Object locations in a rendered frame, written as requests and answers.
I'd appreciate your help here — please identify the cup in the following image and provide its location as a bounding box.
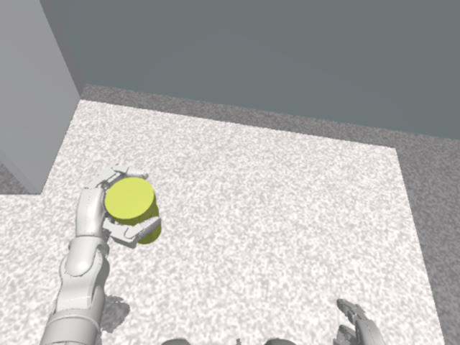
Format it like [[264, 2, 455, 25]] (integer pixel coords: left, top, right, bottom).
[[105, 178, 162, 244]]

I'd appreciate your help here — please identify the right robot hand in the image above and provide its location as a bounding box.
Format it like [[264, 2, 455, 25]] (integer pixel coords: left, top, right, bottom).
[[333, 298, 385, 345]]

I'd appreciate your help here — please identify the left robot hand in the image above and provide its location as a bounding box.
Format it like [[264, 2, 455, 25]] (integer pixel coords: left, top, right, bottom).
[[75, 162, 161, 249]]

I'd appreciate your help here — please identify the left robot arm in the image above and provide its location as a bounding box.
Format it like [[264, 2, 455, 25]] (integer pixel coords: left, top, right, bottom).
[[40, 235, 110, 345]]

